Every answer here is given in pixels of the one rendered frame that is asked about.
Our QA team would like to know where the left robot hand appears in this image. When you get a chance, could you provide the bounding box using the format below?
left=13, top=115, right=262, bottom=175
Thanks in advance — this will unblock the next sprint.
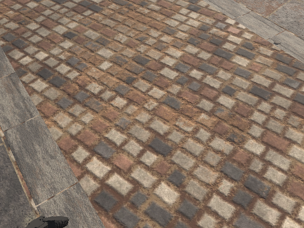
left=25, top=216, right=69, bottom=228

